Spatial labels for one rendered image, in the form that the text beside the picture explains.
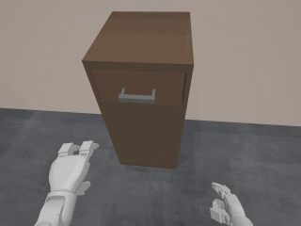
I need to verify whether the handle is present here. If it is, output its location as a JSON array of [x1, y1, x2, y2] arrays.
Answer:
[[119, 88, 156, 104]]

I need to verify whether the robot right hand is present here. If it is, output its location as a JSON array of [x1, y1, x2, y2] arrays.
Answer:
[[210, 182, 246, 226]]

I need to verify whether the drawer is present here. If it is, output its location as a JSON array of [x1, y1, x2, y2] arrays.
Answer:
[[92, 70, 185, 105]]

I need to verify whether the robot right forearm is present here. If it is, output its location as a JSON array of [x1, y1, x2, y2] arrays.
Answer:
[[230, 215, 253, 226]]

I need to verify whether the robot left hand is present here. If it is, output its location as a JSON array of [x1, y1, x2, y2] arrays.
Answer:
[[49, 140, 100, 196]]

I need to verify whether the robot left forearm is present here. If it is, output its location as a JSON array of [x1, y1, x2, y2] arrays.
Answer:
[[34, 190, 77, 226]]

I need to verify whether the cabinet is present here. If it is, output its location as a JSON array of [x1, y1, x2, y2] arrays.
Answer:
[[82, 11, 194, 170]]

